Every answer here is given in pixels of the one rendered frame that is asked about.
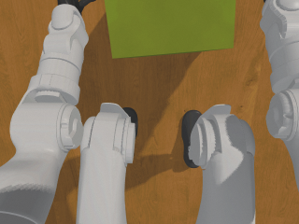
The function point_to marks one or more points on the left robot hand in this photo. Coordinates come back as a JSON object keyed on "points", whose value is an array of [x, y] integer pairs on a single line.
{"points": [[78, 4]]}

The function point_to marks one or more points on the left robot forearm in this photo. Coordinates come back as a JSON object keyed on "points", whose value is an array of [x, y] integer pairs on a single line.
{"points": [[60, 64]]}

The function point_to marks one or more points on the right robot forearm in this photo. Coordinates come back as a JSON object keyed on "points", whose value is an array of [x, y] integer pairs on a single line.
{"points": [[280, 24]]}

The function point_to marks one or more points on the left robot upper arm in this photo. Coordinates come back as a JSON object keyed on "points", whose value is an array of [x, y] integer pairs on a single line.
{"points": [[43, 133]]}

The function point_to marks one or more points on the robot shin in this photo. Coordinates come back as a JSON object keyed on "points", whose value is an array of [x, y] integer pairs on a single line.
{"points": [[225, 109], [88, 125]]}

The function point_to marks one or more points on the robot left shin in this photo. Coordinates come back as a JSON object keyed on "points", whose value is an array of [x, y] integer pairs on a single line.
{"points": [[88, 125]]}

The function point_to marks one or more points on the right robot upper arm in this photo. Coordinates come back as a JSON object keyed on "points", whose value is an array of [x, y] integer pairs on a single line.
{"points": [[282, 121]]}

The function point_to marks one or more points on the robot right shin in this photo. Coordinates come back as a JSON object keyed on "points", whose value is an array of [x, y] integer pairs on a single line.
{"points": [[225, 109]]}

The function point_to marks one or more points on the carton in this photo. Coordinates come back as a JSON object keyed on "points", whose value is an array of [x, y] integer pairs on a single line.
{"points": [[144, 28]]}

